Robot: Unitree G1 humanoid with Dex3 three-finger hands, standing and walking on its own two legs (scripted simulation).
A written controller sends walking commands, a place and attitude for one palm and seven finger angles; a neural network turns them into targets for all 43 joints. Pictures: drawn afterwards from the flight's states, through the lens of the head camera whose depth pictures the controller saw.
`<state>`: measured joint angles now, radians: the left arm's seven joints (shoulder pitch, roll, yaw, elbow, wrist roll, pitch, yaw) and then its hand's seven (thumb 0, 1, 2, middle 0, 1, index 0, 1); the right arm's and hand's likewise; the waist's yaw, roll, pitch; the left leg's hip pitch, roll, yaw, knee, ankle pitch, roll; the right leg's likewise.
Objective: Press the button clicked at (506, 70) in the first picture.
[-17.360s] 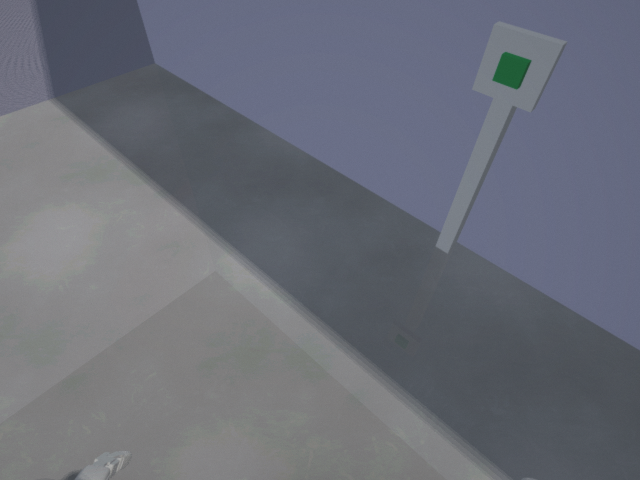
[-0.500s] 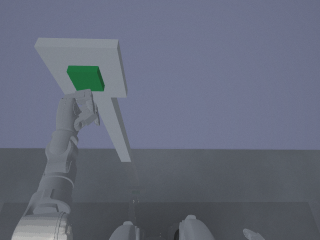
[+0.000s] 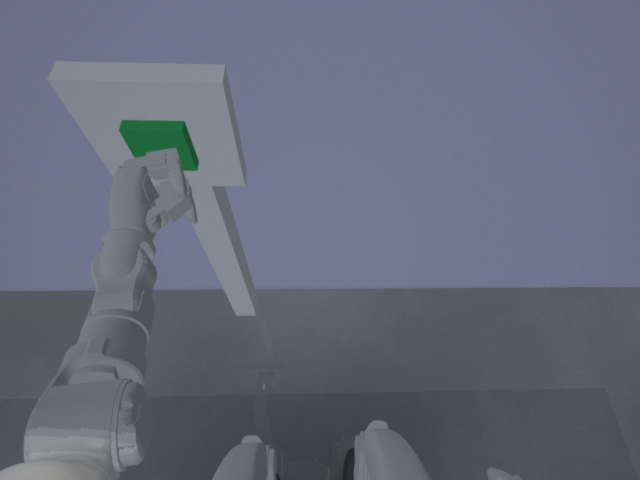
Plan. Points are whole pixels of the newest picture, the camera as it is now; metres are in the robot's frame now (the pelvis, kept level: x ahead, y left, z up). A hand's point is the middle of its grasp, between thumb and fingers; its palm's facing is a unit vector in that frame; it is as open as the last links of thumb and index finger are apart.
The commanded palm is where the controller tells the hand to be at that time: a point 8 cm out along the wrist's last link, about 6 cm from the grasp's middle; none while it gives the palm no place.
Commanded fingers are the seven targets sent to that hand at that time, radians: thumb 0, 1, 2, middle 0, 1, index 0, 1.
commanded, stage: press the button with the knuckle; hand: left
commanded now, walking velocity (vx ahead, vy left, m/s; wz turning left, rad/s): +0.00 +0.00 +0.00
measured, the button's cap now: (162, 143) +0.51 +0.19 +0.08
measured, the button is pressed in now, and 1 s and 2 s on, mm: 4 13 0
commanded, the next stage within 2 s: hold the button down briefly in 0.40 s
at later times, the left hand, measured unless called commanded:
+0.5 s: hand (185, 188) +0.46 +0.16 +0.05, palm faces -0.02 -1.00 -0.05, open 2.7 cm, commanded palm +0.48 +0.21 +0.05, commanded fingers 0.00 0.90 0.90 -1.30 -1.50 -1.30 -1.50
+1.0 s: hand (183, 189) +0.46 +0.17 +0.05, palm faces -0.02 -1.00 -0.04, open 2.7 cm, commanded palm +0.45 +0.21 +0.05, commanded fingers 0.00 0.90 0.90 -1.30 -1.50 -1.30 -1.50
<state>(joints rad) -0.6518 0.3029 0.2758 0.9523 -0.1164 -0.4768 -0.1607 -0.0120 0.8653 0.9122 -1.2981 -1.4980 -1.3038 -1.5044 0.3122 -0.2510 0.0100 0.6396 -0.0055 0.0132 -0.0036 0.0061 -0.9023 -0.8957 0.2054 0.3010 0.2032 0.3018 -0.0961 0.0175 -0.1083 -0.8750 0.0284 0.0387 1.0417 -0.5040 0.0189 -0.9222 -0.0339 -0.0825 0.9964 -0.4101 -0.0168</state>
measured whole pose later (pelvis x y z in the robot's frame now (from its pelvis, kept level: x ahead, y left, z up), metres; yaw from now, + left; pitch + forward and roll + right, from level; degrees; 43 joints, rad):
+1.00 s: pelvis -0.05 +0.01 -0.02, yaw +1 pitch +22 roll -2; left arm -0.93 0.43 0.31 1.20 -0.06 -0.46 -0.17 -0.06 0.73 0.99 -1.30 -1.50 -1.40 -1.50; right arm 0.35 -0.28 0.06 0.64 -0.02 -0.03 -0.01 0.01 -0.90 -0.90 0.21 0.30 0.20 0.30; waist -0.18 0.02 -0.10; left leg -1.07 0.02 0.01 1.15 -0.47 0.03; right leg -1.09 -0.04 -0.09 1.06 -0.36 -0.01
